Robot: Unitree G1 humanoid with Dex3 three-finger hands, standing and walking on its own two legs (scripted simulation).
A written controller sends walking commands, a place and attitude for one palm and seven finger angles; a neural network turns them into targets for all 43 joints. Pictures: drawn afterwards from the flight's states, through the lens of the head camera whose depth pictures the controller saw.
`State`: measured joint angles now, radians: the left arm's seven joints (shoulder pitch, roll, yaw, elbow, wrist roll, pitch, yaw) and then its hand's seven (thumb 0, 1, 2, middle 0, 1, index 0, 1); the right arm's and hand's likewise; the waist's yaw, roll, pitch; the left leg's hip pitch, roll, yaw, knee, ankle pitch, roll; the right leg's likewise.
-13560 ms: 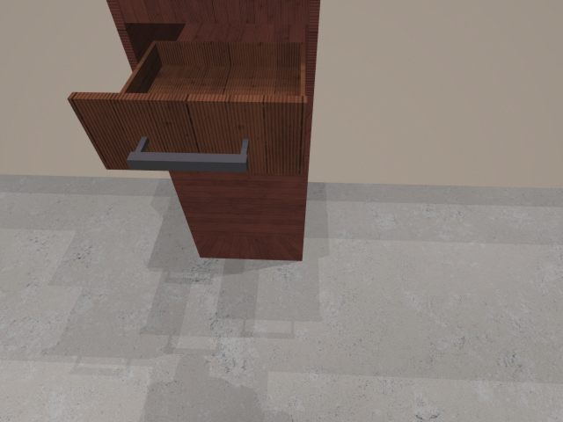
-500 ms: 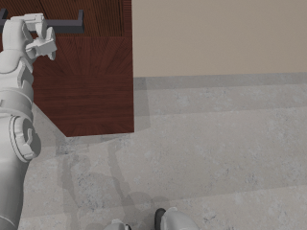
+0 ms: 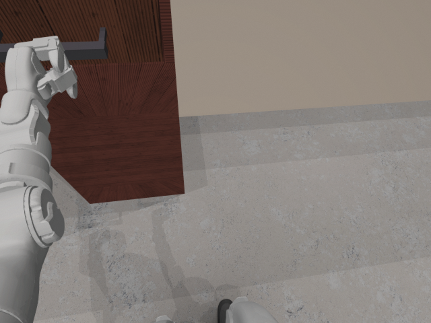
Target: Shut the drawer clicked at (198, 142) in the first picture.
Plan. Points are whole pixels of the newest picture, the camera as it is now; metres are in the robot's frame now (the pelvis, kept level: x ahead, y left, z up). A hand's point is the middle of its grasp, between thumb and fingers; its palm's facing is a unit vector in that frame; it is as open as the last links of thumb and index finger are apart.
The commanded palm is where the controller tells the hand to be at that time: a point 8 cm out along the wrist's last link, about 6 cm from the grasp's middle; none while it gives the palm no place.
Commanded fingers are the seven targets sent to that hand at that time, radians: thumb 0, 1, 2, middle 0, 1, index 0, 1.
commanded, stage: pull the fist back off the drawer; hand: left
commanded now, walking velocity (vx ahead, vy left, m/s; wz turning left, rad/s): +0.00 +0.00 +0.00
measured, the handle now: (49, 43) +0.61 +0.24 +0.13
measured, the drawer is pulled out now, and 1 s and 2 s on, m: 0.00 0.00 0.00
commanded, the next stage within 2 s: draw the hand back to the body in 0.22 s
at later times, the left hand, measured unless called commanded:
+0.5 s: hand (58, 93) +0.47 +0.20 +0.14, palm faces +0.03 -1.00 -0.01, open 3.3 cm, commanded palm +0.42 +0.25 +0.14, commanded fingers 0.00 0.90 0.90 -1.40 -1.60 -1.40 -1.60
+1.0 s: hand (9, 182) +0.31 +0.22 +0.17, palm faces +0.25 -0.94 -0.24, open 3.3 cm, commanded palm +0.27 +0.26 +0.17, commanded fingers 0.00 0.90 0.90 -1.40 -1.60 -1.40 -1.60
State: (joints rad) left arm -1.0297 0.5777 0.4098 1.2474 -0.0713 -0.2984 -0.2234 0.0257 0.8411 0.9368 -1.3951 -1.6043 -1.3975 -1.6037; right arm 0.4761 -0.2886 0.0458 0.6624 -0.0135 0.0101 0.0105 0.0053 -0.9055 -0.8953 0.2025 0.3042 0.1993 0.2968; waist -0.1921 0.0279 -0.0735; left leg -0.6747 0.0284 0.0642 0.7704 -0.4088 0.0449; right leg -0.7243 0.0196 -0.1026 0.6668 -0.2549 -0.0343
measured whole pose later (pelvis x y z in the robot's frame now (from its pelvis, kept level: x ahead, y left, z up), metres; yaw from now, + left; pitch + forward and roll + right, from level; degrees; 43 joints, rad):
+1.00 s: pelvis +0.01 -0.01 +0.03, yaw +1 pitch +0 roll +0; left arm -0.05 0.31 0.20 0.08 -0.11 -0.08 0.00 0.02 0.90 0.90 -1.40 -1.60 -1.40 -1.60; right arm 0.18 -0.26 0.04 0.62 0.04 -0.08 -0.04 0.01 -0.91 -0.90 0.20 0.30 0.20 0.30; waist 0.03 0.06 0.00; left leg -0.13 -0.01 0.06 0.44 -0.30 0.03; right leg -0.22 0.01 -0.10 0.43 -0.21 -0.03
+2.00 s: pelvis -0.01 -0.01 +0.03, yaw +1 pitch -1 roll -1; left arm 0.55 0.34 0.34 -0.46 -0.05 -0.19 0.11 0.01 0.89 0.90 -1.40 -1.60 -1.40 -1.60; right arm 0.19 -0.23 0.01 0.60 -0.01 -0.07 -0.04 0.01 -0.90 -0.90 0.20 0.30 0.20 0.30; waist 0.02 0.07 0.01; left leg -0.15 0.00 0.06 0.43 -0.27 0.04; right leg -0.20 0.02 -0.10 0.35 -0.13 -0.03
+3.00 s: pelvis -0.12 -0.01 +0.01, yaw +4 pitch +2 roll +0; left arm 0.58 0.41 0.39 -0.64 -0.03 -0.27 0.11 0.01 0.88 0.90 -1.40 -1.60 -1.41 -1.60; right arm 0.15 -0.19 -0.03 0.56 0.00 -0.05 -0.04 0.01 -0.90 -0.90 0.20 0.30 0.20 0.30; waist 0.00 -0.04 0.03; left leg -0.51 -0.04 0.00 0.87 -0.42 0.01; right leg -0.45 0.03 0.05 0.59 -0.17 -0.01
